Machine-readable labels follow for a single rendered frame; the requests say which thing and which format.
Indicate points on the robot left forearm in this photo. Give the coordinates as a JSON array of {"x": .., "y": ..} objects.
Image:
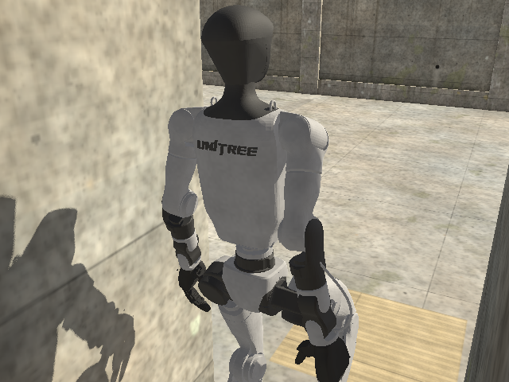
[{"x": 185, "y": 239}]

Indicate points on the right robot upper arm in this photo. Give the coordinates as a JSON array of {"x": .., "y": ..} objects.
[{"x": 306, "y": 142}]

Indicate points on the robot left hand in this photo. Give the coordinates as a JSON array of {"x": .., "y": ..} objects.
[{"x": 187, "y": 279}]

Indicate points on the robot right hand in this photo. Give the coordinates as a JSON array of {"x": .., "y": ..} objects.
[{"x": 331, "y": 361}]

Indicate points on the robot right forearm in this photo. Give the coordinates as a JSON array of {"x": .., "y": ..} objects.
[{"x": 312, "y": 290}]

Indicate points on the robot left shin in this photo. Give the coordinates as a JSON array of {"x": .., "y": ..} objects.
[{"x": 231, "y": 377}]

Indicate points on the left robot upper arm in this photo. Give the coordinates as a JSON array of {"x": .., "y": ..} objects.
[{"x": 178, "y": 199}]

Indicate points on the robot right thigh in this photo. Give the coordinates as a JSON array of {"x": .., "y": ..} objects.
[{"x": 285, "y": 300}]

